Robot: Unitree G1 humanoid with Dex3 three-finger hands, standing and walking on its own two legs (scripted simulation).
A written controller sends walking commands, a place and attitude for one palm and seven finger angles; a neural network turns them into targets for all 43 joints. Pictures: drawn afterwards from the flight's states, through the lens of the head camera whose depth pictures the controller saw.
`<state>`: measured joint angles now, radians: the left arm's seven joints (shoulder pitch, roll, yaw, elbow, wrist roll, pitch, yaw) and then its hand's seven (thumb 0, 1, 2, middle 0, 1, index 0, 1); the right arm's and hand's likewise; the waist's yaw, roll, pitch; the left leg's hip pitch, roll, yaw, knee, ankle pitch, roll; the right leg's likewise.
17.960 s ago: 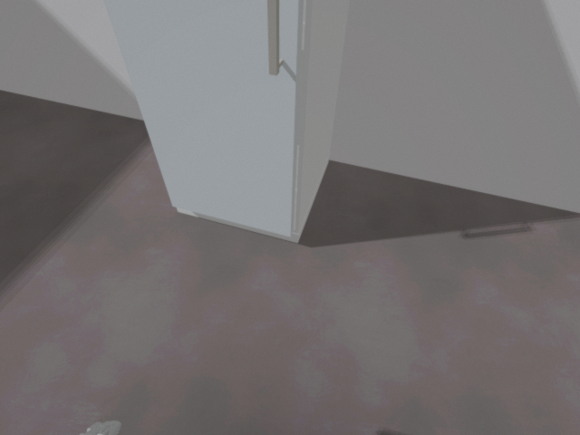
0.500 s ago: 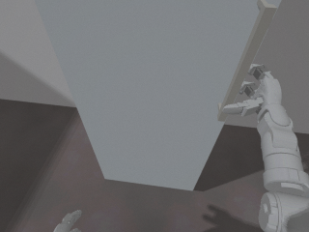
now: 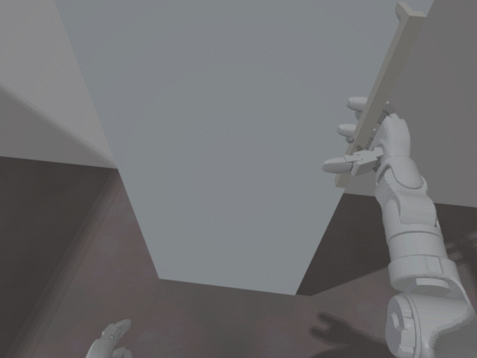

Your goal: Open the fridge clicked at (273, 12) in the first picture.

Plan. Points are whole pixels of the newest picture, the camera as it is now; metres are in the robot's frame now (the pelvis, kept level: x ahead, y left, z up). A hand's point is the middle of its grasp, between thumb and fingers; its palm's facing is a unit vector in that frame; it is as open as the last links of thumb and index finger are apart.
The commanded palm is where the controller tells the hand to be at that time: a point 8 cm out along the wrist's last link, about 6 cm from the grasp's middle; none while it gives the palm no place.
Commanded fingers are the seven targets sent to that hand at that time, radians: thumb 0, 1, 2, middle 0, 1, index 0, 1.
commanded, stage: slide the fingers in behind the handle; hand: right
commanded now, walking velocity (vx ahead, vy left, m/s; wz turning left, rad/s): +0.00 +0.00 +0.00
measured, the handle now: (365, 111) +0.48 -0.17 +0.21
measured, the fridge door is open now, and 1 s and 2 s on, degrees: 0 0 0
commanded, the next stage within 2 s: grip the handle and tug to test in 0.62 s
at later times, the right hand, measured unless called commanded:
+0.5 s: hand (349, 140) +0.43 -0.14 +0.18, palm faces +0.04 +1.00 +0.01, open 14.0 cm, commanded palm +0.40 -0.19 +0.18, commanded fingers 0.00 0.50 -0.30 0.30 1.20 0.30 1.20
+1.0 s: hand (350, 138) +0.44 -0.14 +0.17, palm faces +0.04 +1.00 +0.01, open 11.9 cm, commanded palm +0.41 -0.19 +0.18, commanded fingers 0.00 -0.20 -0.60 0.38 1.30 0.38 1.30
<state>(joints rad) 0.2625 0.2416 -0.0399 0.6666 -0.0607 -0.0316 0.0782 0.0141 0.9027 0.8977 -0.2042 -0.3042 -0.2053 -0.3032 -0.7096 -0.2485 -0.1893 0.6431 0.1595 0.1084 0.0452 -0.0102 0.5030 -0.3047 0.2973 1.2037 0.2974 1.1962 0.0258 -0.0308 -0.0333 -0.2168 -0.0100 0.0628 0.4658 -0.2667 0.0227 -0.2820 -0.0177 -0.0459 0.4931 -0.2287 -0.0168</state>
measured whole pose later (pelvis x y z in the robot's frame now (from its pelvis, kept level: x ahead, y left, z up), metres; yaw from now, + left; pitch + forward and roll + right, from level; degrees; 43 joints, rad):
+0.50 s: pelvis +0.00 +0.00 +0.00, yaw +1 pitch +1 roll +0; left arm 0.30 0.25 -0.02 0.68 -0.06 -0.04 0.07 0.01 0.90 0.90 -0.20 -0.30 -0.20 -0.30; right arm -0.69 -0.26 -0.21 0.66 0.16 0.06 0.06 -0.01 0.50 -0.30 0.30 1.20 0.30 1.20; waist 0.03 -0.03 -0.04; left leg -0.22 -0.02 0.05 0.46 -0.26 0.03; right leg -0.28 -0.03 -0.06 0.49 -0.23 -0.01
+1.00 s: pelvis +0.00 +0.00 +0.00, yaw +0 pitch +2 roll +1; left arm 0.28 0.24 -0.03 0.68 -0.06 -0.04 0.07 0.01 0.90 0.90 -0.20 -0.30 -0.21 -0.30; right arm -0.74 -0.25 -0.19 0.71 0.15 0.06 0.04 -0.01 0.22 -0.43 0.35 1.27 0.36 1.27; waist 0.03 -0.03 -0.04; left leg -0.23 -0.01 0.06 0.47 -0.27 0.02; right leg -0.30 -0.01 -0.05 0.50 -0.24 -0.02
